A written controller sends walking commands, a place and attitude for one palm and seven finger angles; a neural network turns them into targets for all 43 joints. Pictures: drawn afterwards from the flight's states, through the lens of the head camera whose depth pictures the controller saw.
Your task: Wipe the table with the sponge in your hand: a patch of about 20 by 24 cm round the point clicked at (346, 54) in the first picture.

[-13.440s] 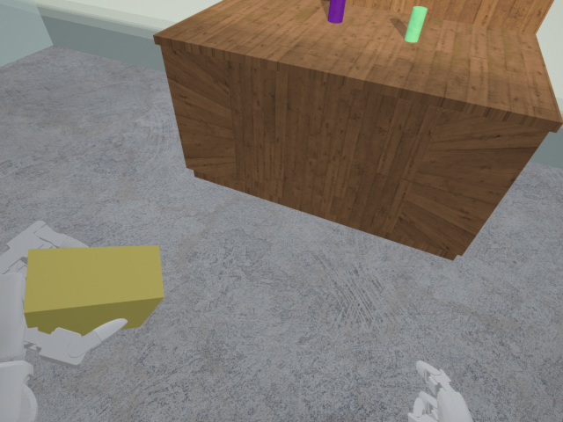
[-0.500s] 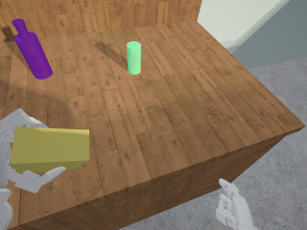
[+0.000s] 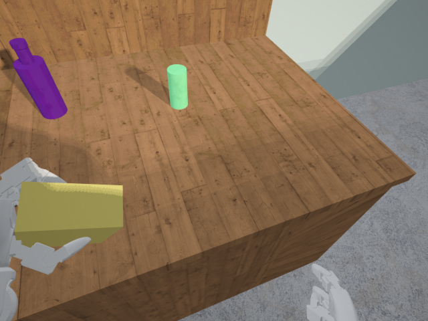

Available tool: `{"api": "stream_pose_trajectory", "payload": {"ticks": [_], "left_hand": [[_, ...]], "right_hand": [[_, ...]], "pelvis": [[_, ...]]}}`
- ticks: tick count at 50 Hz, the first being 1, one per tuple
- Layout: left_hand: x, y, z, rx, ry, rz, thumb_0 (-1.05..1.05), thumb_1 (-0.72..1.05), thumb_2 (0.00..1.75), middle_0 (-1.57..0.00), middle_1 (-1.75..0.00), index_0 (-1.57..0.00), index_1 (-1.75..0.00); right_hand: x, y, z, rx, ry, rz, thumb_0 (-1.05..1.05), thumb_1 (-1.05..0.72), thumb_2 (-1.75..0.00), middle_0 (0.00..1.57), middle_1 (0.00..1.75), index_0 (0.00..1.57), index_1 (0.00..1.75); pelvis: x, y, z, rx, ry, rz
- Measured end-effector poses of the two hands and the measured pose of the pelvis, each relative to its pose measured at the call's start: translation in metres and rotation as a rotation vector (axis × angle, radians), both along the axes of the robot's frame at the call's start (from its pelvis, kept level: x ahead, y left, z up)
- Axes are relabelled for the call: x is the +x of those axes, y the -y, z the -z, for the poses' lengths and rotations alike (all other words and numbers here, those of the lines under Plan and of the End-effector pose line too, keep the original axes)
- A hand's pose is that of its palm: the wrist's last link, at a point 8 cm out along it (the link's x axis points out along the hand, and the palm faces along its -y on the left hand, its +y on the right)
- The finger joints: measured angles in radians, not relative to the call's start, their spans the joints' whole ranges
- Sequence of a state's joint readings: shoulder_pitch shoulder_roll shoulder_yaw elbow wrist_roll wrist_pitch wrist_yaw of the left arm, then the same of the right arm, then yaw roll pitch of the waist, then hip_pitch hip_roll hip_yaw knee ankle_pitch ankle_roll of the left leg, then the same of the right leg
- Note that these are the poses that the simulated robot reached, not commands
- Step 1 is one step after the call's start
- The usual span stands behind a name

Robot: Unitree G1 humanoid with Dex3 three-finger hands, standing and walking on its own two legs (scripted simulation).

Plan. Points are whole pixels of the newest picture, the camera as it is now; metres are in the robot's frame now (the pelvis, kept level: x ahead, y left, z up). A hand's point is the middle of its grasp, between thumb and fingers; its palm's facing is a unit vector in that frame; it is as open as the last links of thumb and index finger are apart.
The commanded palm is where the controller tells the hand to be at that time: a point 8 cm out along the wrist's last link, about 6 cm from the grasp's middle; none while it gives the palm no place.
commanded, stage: shuffle to correct the standing spot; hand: left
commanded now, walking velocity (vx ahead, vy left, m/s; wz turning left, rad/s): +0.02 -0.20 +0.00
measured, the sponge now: (83, 217) +0.23 +0.22 +0.13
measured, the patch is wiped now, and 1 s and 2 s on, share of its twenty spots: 0.00 0.00 0.00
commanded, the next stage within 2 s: none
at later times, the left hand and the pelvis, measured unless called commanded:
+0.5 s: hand (101, 210) +0.23 +0.18 +0.15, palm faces +0.31 -0.85 -0.42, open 10.0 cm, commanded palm +0.17 +0.22 +0.17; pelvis +0.01 -0.06 +0.00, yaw +0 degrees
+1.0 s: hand (112, 210) +0.23 +0.17 +0.15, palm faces +0.30 -0.85 -0.44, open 10.0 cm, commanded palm +0.17 +0.21 +0.17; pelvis +0.02 -0.07 -0.01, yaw +1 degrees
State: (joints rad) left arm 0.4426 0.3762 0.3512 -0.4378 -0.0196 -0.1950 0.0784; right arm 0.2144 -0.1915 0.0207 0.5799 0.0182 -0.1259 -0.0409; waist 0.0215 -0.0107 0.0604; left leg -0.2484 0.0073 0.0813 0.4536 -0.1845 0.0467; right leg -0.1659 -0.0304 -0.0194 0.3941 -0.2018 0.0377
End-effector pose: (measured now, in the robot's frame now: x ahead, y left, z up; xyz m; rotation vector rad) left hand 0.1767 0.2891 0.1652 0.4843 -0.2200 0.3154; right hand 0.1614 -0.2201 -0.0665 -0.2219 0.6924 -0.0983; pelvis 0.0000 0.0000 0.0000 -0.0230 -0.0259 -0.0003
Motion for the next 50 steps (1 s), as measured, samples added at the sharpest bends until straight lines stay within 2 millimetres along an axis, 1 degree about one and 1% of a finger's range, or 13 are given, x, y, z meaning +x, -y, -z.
{"api": "stream_pose_trajectory", "payload": {"ticks": [5, 11, 23, 28, 32, 36, 41, 45, 50], "left_hand": [[0.003, 0.006, -0.002, -0.007, 0.009, -0.011, -0.01, -0.48, 1.01, -0.72, -1.36, -0.74, -1.35], [0.007, 0.025, -0.002, -0.02, 0.004, 0.0, -0.01, -0.48, 1.01, -0.72, -1.36, -0.74, -1.35], [0.013, 0.06, -0.006, -0.007, -0.013, 0.03, -0.01, -0.48, 1.01, -0.72, -1.36, -0.74, -1.35], [0.014, 0.071, -0.005, -0.008, -0.019, 0.031, -0.01, -0.48, 1.01, -0.72, -1.36, -0.74, -1.35], [0.016, 0.075, -0.002, -0.024, -0.022, 0.029, -0.01, -0.48, 1.01, -0.72, -1.36, -0.74, -1.35], [0.02, 0.077, -0.001, -0.028, -0.019, 0.03, -0.01, -0.48, 1.01, -0.72, -1.36, -0.74, -1.35], [0.022, 0.078, -0.005, -0.001, -0.015, 0.036, -0.01, -0.48, 1.01, -0.72, -1.36, -0.74, -1.35], [0.021, 0.078, -0.008, 0.014, -0.02, 0.038, -0.01, -0.48, 1.01, -0.72, -1.36, -0.74, -1.35], [0.017, 0.077, -0.005, 0.008, -0.035, 0.033, -0.01, -0.48, 1.01, -0.72, -1.36, -0.74, -1.35]], "right_hand": [[0.003, 0.004, -0.001, 0.016, 0.005, -0.007, 0.01, -0.91, -0.9, 0.2, 0.3, 0.2, 0.3], [0.009, 0.015, -0.001, 0.034, 0.014, -0.014, 0.01, -0.91, -0.9, 0.2, 0.3, 0.2, 0.3], [0.017, 0.059, 0.003, 0.017, 0.007, 0.018, 0.01, -0.91, -0.9, 0.2, 0.3, 0.2, 0.3], [0.016, 0.076, 0.007, 0.005, -0.004, 0.038, 0.01, -0.91, -0.9, 0.2, 0.3, 0.2, 0.3], [0.013, 0.085, 0.011, -0.005, -0.02, 0.055, 0.01, -0.91, -0.9, 0.2, 0.3, 0.2, 0.3], [0.011, 0.088, 0.014, -0.012, -0.04, 0.063, 0.01, -0.91, -0.9, 0.2, 0.3, 0.2, 0.3], [0.012, 0.085, 0.015, -0.001, -0.052, 0.056, 0.01, -0.91, -0.9, 0.2, 0.3, 0.2, 0.3], [0.015, 0.08, 0.016, 0.014, -0.049, 0.04, 0.01, -0.91, -0.9, 0.2, 0.3, 0.2, 0.3], [0.018, 0.077, 0.016, 0.019, -0.041, 0.028, 0.01, -0.91, -0.9, 0.2, 0.3, 0.2, 0.3]], "pelvis": [[0.001, 0.009, 0.0, 0.004, -0.002, -0.001], [0.004, 0.023, 0.0, 0.0, -0.008, -0.001], [0.01, 0.054, 0.004, -0.002, -0.014, -0.003], [0.011, 0.064, 0.007, -0.004, -0.019, -0.005], [0.014, 0.068, 0.009, -0.003, -0.021, -0.008], [0.017, 0.07, 0.011, 0.001, -0.019, -0.011], [0.018, 0.072, 0.01, 0.0, -0.017, -0.014], [0.017, 0.073, 0.01, -0.003, -0.019, -0.018], [0.016, 0.073, 0.01, -0.002, -0.022, -0.018]]}}
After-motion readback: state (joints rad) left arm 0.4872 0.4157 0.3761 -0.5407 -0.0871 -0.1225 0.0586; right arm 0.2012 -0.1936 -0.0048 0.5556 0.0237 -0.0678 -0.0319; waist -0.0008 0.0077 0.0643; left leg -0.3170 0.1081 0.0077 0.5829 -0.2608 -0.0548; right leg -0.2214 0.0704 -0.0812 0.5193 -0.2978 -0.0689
